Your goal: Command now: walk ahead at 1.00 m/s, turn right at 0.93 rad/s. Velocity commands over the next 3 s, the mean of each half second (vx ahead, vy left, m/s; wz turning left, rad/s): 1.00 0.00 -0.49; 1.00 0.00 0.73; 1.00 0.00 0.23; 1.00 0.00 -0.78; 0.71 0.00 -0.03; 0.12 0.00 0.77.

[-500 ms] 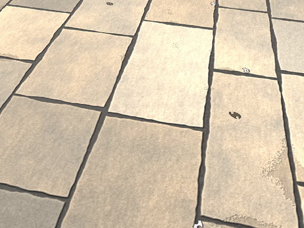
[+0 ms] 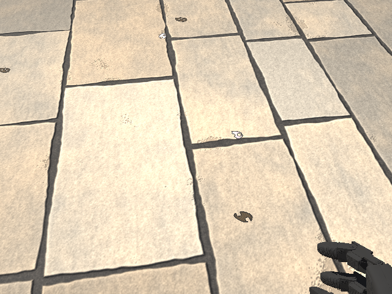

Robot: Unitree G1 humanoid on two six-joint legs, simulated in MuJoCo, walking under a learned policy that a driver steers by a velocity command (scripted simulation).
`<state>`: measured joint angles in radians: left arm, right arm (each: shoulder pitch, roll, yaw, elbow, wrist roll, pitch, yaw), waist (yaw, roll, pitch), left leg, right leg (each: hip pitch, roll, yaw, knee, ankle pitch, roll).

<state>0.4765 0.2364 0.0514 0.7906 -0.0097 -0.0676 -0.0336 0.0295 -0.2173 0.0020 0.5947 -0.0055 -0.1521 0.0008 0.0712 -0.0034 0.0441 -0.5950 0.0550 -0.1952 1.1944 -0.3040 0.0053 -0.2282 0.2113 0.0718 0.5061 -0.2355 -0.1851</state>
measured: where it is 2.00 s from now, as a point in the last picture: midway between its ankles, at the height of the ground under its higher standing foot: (180, 65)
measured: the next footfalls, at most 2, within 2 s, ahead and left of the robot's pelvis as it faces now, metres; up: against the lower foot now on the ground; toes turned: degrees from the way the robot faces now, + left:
left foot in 0.22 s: +0.43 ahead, +0.18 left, +0.00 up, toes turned -23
right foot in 0.60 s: +0.64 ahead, -0.16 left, +0.00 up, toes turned -6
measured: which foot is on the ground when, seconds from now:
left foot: up 0.00-0.20, down 0.22-0.60, up 0.62-1.00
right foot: down 0.00-0.20, up 0.22-0.58, down 0.60-1.00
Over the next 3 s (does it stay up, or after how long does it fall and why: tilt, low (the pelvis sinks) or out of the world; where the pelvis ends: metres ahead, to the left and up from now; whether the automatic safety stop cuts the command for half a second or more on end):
stays up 2.25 0.14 0.01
